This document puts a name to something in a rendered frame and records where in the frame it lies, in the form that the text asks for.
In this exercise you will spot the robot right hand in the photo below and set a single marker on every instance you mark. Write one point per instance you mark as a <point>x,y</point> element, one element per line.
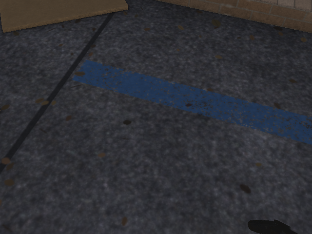
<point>269,227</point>

